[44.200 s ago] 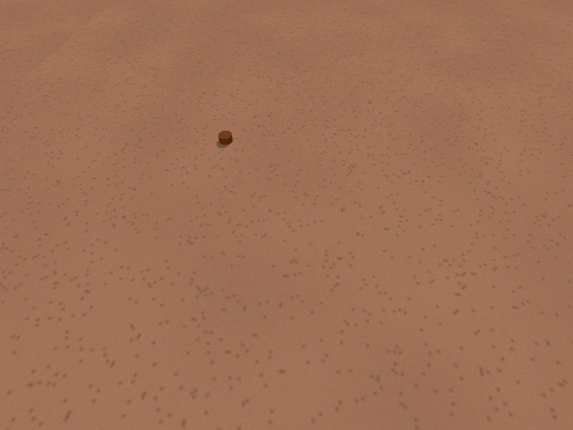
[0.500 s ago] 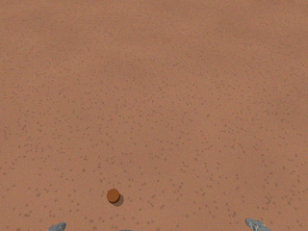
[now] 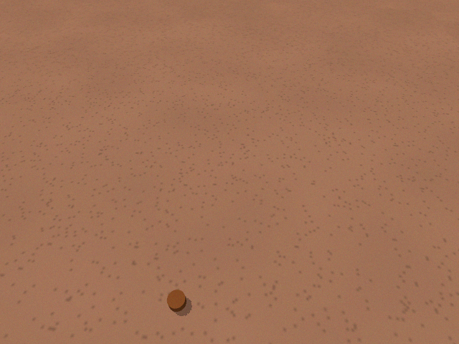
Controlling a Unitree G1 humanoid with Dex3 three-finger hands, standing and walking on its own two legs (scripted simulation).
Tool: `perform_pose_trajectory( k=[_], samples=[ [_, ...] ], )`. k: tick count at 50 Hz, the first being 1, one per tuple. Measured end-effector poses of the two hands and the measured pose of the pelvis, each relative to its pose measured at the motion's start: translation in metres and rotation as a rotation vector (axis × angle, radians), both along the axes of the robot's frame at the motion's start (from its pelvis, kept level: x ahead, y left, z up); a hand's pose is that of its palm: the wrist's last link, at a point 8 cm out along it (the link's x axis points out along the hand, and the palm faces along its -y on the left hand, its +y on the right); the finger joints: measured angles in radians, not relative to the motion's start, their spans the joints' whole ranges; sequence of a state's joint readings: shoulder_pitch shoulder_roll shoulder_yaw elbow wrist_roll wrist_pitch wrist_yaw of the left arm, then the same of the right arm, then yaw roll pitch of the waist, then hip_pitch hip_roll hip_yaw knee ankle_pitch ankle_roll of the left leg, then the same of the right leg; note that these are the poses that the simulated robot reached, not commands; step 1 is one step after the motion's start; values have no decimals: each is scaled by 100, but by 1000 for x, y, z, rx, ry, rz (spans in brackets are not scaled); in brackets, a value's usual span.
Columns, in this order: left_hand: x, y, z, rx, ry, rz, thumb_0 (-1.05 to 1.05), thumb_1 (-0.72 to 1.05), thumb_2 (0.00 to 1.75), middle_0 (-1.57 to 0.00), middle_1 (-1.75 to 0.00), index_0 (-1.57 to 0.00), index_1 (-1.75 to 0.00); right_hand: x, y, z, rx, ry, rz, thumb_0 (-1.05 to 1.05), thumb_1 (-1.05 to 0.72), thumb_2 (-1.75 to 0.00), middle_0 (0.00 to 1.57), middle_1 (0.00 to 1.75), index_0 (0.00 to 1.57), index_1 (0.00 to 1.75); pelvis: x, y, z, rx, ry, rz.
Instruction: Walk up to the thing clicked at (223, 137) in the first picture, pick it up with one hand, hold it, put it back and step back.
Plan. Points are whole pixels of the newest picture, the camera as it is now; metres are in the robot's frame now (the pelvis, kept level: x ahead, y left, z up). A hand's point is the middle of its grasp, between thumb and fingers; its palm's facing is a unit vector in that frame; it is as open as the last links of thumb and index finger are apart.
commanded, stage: stand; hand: left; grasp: from above
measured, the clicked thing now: (176, 300) +0.43 +0.23 -0.76
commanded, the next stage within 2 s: step back in 1.68 s
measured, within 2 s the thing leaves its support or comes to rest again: neither
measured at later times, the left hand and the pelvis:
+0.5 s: hand out of the picture +0.06 +0.22 -0.16, palm faces +0.03 -0.94 -0.33, open 7.3 cm; pelvis +0.01 -0.02 +0.00, yaw +0 degrees
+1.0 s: hand out of the picture +0.09 +0.22 -0.16, palm faces +0.02 -0.94 -0.33, open 7.3 cm; pelvis +0.03 -0.03 +0.00, yaw +0 degrees
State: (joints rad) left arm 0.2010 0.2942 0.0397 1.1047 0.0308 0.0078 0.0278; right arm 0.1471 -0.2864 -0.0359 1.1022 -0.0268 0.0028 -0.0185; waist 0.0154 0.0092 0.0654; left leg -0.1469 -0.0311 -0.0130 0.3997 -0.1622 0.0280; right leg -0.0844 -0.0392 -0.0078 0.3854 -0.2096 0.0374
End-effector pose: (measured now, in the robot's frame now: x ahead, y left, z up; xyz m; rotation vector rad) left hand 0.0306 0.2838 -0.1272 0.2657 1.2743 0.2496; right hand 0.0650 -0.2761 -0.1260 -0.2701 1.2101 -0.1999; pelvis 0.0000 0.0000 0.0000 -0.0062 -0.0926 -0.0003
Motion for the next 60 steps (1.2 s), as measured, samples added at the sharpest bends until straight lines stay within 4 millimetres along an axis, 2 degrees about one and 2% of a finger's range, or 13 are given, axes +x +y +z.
perform_pose_trajectory(
  k=[8,15,37,60],
  samples=[
    [-9,-2,2,9,29,3,1,91,90,-20,-30,-21,-30,-12,-12,-1,-5,35,-9,0,-91,-90,20,30,20,30,-2,-6,1,0,3,3],
    [-5,-9,3,4,38,3,1,91,90,-20,-30,-21,-30,-14,-20,-2,-5,57,-8,0,-91,-90,20,30,20,30,1,-13,2,1,10,4],
    [47,-30,5,-20,-25,-21,1,91,90,-20,-30,-21,-30,10,-26,0,3,45,0,0,-91,-90,20,30,20,30,21,-24,4,3,22,-2],
    [58,-17,11,8,-31,-29,1,91,90,-20,-30,-21,-30,27,-39,7,-26,24,9,0,-91,-90,20,30,20,30,26,-26,5,3,32,-2]
  ],
)
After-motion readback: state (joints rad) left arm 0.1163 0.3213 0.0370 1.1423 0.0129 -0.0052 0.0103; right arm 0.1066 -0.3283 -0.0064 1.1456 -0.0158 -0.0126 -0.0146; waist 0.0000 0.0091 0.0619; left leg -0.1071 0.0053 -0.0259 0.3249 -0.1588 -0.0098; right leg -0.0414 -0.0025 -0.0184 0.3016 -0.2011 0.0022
